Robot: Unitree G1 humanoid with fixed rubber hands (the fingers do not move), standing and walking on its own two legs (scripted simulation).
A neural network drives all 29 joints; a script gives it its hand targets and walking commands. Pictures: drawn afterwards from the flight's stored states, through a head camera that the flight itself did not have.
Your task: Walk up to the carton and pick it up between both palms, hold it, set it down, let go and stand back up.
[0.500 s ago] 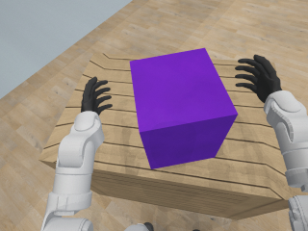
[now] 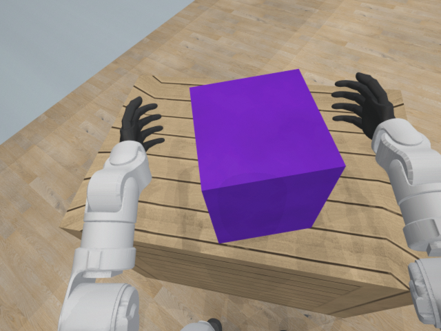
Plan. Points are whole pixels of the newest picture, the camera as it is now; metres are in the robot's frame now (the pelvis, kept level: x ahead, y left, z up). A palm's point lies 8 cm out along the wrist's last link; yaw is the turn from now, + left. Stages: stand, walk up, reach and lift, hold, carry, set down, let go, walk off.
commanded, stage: reach and lift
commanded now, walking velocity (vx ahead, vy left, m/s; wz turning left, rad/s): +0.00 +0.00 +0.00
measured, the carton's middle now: (255, 163) +0.43 +0.03 +0.00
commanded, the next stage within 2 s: none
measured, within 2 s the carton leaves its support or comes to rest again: neither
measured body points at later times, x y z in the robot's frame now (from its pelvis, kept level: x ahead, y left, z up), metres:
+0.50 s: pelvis +0.00 +0.00 -0.01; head +0.14 -0.03 +0.42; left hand +0.38 +0.23 +0.01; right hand +0.49 -0.15 +0.02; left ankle +0.03 +0.14 -0.73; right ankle +0.04 -0.14 -0.73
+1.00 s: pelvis +0.00 +0.00 -0.01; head +0.14 -0.04 +0.42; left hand +0.39 +0.21 +0.01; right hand +0.49 -0.12 +0.02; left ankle +0.03 +0.14 -0.73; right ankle +0.04 -0.14 -0.73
